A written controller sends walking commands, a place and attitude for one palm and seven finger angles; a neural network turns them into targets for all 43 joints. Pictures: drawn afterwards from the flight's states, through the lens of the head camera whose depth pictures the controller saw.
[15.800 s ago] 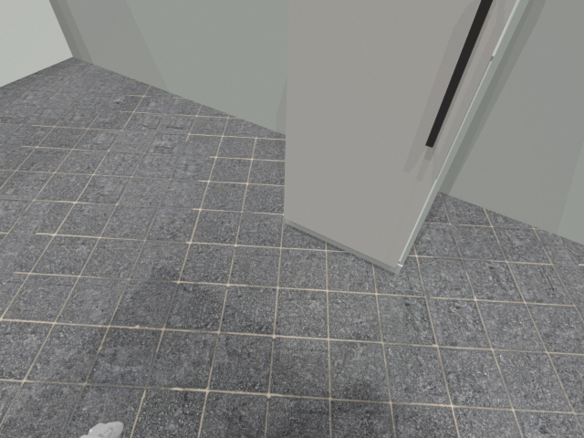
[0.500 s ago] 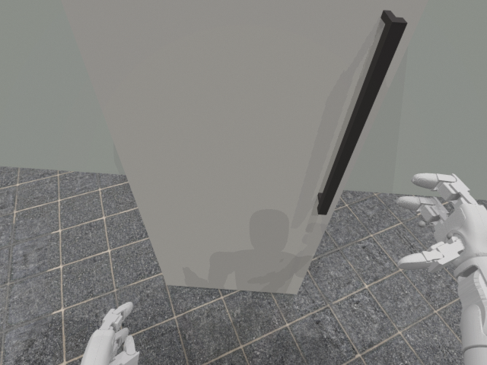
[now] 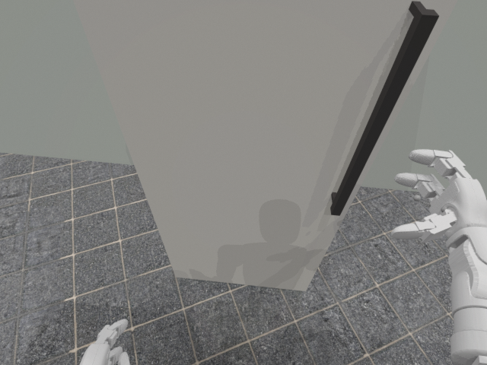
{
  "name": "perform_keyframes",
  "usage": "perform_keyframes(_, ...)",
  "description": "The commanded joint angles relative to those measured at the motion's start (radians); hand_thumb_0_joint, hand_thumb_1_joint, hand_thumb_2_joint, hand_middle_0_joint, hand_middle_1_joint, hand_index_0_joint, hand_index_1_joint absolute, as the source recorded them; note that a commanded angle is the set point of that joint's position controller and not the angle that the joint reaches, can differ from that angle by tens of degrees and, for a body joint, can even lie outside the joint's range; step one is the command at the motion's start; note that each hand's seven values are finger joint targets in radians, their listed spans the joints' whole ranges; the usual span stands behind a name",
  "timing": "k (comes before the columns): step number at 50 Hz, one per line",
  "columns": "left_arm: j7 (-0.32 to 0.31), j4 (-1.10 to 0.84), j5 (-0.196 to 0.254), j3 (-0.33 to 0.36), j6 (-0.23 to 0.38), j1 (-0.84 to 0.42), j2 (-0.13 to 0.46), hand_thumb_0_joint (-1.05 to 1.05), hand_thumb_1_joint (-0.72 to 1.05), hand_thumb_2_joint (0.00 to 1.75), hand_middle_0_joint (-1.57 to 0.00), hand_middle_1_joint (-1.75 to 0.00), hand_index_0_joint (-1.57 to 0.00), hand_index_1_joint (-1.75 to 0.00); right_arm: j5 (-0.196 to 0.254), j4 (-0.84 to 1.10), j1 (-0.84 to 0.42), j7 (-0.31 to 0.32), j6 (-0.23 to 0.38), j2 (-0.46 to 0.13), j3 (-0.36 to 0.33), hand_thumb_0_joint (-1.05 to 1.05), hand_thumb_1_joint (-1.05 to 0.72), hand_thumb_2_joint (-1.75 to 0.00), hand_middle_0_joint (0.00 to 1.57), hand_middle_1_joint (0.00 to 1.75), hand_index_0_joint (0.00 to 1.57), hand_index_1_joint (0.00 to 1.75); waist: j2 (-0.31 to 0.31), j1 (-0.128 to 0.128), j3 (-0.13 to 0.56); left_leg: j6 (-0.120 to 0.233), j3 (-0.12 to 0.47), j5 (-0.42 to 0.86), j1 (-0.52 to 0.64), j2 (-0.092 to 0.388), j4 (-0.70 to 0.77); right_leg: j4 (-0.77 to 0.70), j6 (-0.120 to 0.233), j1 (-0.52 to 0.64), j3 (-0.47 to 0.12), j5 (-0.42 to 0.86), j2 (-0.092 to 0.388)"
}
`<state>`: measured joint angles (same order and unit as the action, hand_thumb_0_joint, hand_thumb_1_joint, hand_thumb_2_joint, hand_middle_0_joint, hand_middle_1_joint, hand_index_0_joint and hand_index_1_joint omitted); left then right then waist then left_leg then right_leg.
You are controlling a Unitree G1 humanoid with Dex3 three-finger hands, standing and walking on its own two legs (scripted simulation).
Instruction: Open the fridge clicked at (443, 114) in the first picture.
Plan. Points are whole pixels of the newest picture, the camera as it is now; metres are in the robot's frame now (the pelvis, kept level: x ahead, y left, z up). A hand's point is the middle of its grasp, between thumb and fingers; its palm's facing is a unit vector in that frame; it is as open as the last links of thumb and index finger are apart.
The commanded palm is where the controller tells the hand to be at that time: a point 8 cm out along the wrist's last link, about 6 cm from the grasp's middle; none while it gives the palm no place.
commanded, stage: move the hooked fingers beside the handle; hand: right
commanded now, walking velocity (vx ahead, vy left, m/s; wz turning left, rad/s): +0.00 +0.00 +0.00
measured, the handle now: (365, 136) +0.48 -0.17 +0.14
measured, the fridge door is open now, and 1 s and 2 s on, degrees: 0 0 0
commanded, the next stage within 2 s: feel for the door with the fingertips in 1.34 s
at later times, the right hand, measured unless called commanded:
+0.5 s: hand (403, 177) +0.41 -0.23 +0.11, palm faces +0.03 +1.00 +0.01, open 13.9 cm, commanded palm +0.39 -0.28 +0.11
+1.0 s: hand (408, 178) +0.42 -0.24 +0.11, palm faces +0.04 +1.00 +0.01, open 13.9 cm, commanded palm +0.39 -0.29 +0.11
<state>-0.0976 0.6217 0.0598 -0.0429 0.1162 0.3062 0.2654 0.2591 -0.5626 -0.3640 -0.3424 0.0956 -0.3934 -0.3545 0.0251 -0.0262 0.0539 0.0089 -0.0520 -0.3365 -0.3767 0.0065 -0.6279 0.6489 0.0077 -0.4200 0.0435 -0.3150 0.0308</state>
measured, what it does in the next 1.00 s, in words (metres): stands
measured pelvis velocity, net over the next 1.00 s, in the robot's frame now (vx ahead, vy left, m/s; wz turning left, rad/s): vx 0.00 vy -0.01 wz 0.03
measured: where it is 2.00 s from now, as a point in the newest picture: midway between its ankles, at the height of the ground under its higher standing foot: outside the picture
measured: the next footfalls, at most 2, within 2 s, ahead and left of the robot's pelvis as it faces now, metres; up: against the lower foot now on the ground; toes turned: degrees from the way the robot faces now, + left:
none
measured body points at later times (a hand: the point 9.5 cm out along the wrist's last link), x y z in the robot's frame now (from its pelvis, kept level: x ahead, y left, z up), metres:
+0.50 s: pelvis +0.00 +0.01 -0.01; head +0.04 +0.01 +0.44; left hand +0.09 +0.27 -0.11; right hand +0.41 -0.28 +0.11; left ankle -0.01 +0.11 -0.72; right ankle +0.01 -0.11 -0.72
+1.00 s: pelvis +0.00 -0.01 -0.01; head +0.05 -0.01 +0.44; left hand +0.07 +0.26 -0.12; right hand +0.41 -0.29 +0.11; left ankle -0.01 +0.11 -0.72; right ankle +0.01 -0.11 -0.72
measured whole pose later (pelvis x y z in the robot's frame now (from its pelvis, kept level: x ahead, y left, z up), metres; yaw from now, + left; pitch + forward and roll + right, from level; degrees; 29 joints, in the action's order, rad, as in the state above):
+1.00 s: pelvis +0.00 -0.01 -0.01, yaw +2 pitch +9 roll +1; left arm -0.07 0.61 0.06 -0.03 0.01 0.37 0.26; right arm 0.23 -0.81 -0.54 -0.34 0.20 -0.45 -0.40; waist 0.02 -0.07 0.09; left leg 0.00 -0.03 -0.35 -0.49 -0.01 -0.68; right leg 0.73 0.02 -0.54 0.06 -0.35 0.05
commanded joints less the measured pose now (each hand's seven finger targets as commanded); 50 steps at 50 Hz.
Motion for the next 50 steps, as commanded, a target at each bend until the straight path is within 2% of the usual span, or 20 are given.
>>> perform_keyframes(1,-0.015,-0.121,0.009,0.060,0.034,-0.028,0.144,0.00,0.90,0.90,-0.20,-0.30,-0.20,-0.30,0.010,0.156,-0.415,0.001,0.069,-0.256,-0.052,0.00,0.50,-0.30,0.30,1.20,0.30,1.20,0.028,-0.012,0.216,0.008,0.020,0.295,0.029,-0.023,0.073,-0.061,0.025,0.136,-0.045,0.223,-0.024)
perform_keyframes(3,-0.016,-0.119,0.009,0.063,0.028,-0.019,0.146,0.00,0.90,0.90,-0.20,-0.30,-0.20,-0.30,0.003,0.139,-0.431,0.000,0.068,-0.254,-0.043,0.00,0.50,-0.30,0.30,1.20,0.30,1.20,0.046,-0.013,0.235,0.011,0.020,0.285,0.023,-0.023,0.071,-0.060,0.023,0.145,-0.049,0.221,-0.025)
perform_keyframes(5,-0.014,-0.118,0.006,0.066,0.026,-0.010,0.146,0.00,0.90,0.90,-0.20,-0.30,-0.20,-0.30,0.008,0.156,-0.465,-0.001,0.079,-0.220,-0.008,0.00,0.50,-0.30,0.30,1.20,0.30,1.20,0.018,-0.023,0.273,0.010,0.019,0.321,0.032,-0.025,0.065,-0.044,0.029,0.167,-0.046,0.258,-0.024)
perform_keyframes(7,-0.012,-0.118,0.004,0.066,0.021,-0.007,0.147,0.00,0.90,0.90,-0.20,-0.30,-0.20,-0.30,0.005,0.154,-0.452,0.003,0.091,-0.265,-0.051,0.00,0.50,-0.30,0.30,1.20,0.30,1.20,0.036,-0.004,0.317,0.013,0.023,0.349,0.062,-0.023,0.051,-0.043,0.025,0.167,-0.049,0.281,-0.025)
perform_keyframes(10,-0.012,-0.106,0.003,0.065,0.010,0.008,0.148,0.00,0.90,0.90,-0.20,-0.30,-0.20,-0.30,0.006,0.095,-0.486,0.012,0.102,-0.277,-0.056,0.00,0.50,-0.30,0.30,1.20,0.30,1.20,-0.011,-0.019,0.291,0.005,0.028,0.343,0.055,-0.024,0.054,-0.033,0.030,0.131,-0.040,0.258,-0.024)
perform_keyframes(11,-0.011,-0.101,0.001,0.066,0.007,0.008,0.151,0.00,0.90,0.90,-0.20,-0.30,-0.20,-0.30,0.004,0.071,-0.497,0.018,0.104,-0.312,-0.093,0.00,0.50,-0.30,0.30,1.20,0.30,1.20,-0.036,-0.015,0.288,0.001,0.033,0.350,0.064,-0.022,0.052,-0.033,0.030,0.110,-0.040,0.248,-0.025)
perform_keyframes(13,-0.008,-0.106,0.003,0.063,-0.002,0.009,0.149,0.00,0.90,0.90,-0.20,-0.30,-0.20,-0.30,-0.007,0.033,-0.497,0.020,0.104,-0.303,-0.080,0.00,0.50,-0.30,0.30,1.20,0.30,1.20,0.006,-0.012,0.269,0.004,0.033,0.342,0.052,-0.019,0.048,-0.038,0.029,0.096,-0.038,0.240,-0.029)
perform_keyframes(15,-0.007,-0.098,0.002,0.066,-0.010,0.021,0.153,0.00,0.90,0.90,-0.20,-0.30,-0.20,-0.30,-0.017,0.001,-0.535,0.023,0.112,-0.323,-0.081,0.00,0.50,-0.30,0.30,1.20,0.30,1.20,-0.011,-0.022,0.264,0.002,0.035,0.328,0.045,-0.019,0.047,-0.027,0.031,0.080,-0.033,0.228,-0.026)
perform_keyframes(19,-0.005,-0.099,0.000,0.067,-0.017,0.030,0.151,0.00,0.90,0.90,-0.20,-0.30,-0.20,-0.30,-0.024,-0.018,-0.606,0.009,0.142,-0.317,-0.065,0.00,0.50,-0.30,0.30,1.20,0.30,1.20,0.048,-0.029,0.313,0.005,0.044,0.349,0.037,-0.021,0.035,-0.012,0.030,0.101,-0.032,0.247,-0.027)
perform_keyframes(20,-0.005,-0.098,0.000,0.070,-0.021,0.040,0.155,0.00,0.90,0.90,-0.20,-0.30,-0.20,-0.30,-0.018,-0.033,-0.602,0.005,0.150,-0.326,-0.070,0.00,0.50,-0.30,0.30,1.20,0.30,1.20,0.005,-0.035,0.319,0.003,0.045,0.356,0.049,-0.023,0.032,-0.003,0.034,0.086,-0.030,0.251,-0.024)
perform_keyframes(24,-0.006,-0.086,0.003,0.071,-0.030,0.052,0.161,0.00,0.90,0.90,-0.20,-0.30,-0.20,-0.30,-0.016,-0.103,-0.645,-0.015,0.169,-0.350,-0.083,0.00,0.50,-0.30,0.30,1.20,0.30,1.20,0.013,-0.037,0.317,0.003,0.046,0.331,0.026,-0.025,0.029,-0.002,0.031,0.066,-0.035,0.220,-0.023)
perform_keyframes(25,-0.006,-0.087,0.003,0.068,-0.032,0.059,0.162,0.00,0.90,0.90,-0.20,-0.30,-0.20,-0.30,-0.012,-0.117,-0.668,-0.017,0.170,-0.328,-0.054,0.00,0.50,-0.30,0.30,1.20,0.30,1.20,-0.007,-0.050,0.306,0.002,0.045,0.325,0.023,-0.026,0.028,0.003,0.035,0.055,-0.034,0.218,-0.023)
perform_keyframes(27,-0.006,-0.077,0.002,0.069,-0.035,0.064,0.164,0.00,0.90,0.90,-0.20,-0.30,-0.20,-0.30,-0.026,-0.154,-0.714,-0.016,0.169,-0.334,-0.050,0.00,0.50,-0.30,0.30,1.20,0.30,1.20,0.032,-0.055,0.297,0.004,0.042,0.295,-0.019,-0.025,0.026,0.004,0.032,0.056,-0.040,0.199,-0.023)
perform_keyframes(30,-0.003,-0.079,0.000,0.070,-0.046,0.084,0.170,0.00,0.90,0.90,-0.20,-0.30,-0.20,-0.30,-0.027,-0.214,-0.689,-0.014,0.168,-0.341,-0.055,0.00,0.50,-0.30,0.30,1.20,0.30,1.20,-0.009,-0.054,0.294,0.002,0.040,0.279,-0.023,-0.028,0.022,0.014,0.035,0.028,-0.039,0.191,-0.023)
perform_keyframes(34,0.005,-0.097,-0.003,0.075,-0.049,0.081,0.162,0.00,0.90,0.90,-0.20,-0.30,-0.20,-0.30,-0.029,-0.100,-0.691,-0.006,0.200,-0.323,-0.046,0.00,0.50,-0.30,0.30,1.20,0.30,1.20,0.090,-0.033,0.407,0.012,0.033,0.322,-0.023,-0.033,-0.001,0.018,0.025,0.119,-0.047,0.267,-0.018)
perform_keyframes(36,0.007,-0.101,-0.004,0.079,-0.052,0.087,0.166,0.00,0.90,0.90,-0.20,-0.30,-0.20,-0.30,-0.022,-0.085,-0.660,0.005,0.208,-0.360,-0.093,0.00,0.50,-0.30,0.30,1.20,0.30,1.20,0.046,-0.024,0.427,0.011,0.033,0.348,0.004,-0.039,-0.008,0.022,0.027,0.110,-0.049,0.294,-0.014)
perform_keyframes(38,0.006,-0.101,-0.002,0.078,-0.059,0.088,0.167,0.00,0.90,0.90,-0.20,-0.30,-0.20,-0.30,-0.018,-0.102,-0.640,0.012,0.201,-0.384,-0.121,0.00,0.50,-0.30,0.30,1.20,0.30,1.20,0.007,-0.023,0.386,0.007,0.034,0.349,0.024,-0.038,-0.002,0.011,0.030,0.066,-0.043,0.269,-0.015)
perform_keyframes(43,0.009,-0.115,-0.002,0.076,-0.065,0.084,0.163,0.00,0.90,0.90,-0.20,-0.30,-0.20,-0.30,-0.037,-0.090,-0.595,0.021,0.175,-0.362,-0.101,0.00,0.50,-0.30,0.30,1.20,0.30,1.20,0.064,-0.021,0.335,0.010,0.029,0.331,-0.010,-0.039,0.000,0.003,0.027,0.063,-0.041,0.269,-0.015)
perform_keyframes(47,0.011,-0.131,-0.002,0.081,-0.064,0.077,0.160,0.00,0.90,0.90,-0.20,-0.30,-0.20,-0.30,-0.011,-0.013,-0.537,0.004,0.181,-0.336,-0.101,0.00,0.50,-0.30,0.30,1.20,0.30,1.20,0.045,-0.012,0.388,0.013,0.028,0.387,0.024,-0.043,-0.006,0.010,0.026,0.107,-0.039,0.333,-0.011)
perform_keyframes(50,0.008,-0.128,0.005,0.075,-0.061,0.067,0.153,0.00,0.90,0.90,-0.20,-0.30,-0.20,-0.30,0.009,0.006,-0.572,-0.014,0.174,-0.251,-0.023,0.00,0.50,-0.30,0.30,1.20,0.30,1.20,0.054,-0.042,0.329,0.013,0.019,0.341,-0.024,-0.046,0.008,0.010,0.028,0.113,-0.040,0.296,-0.010)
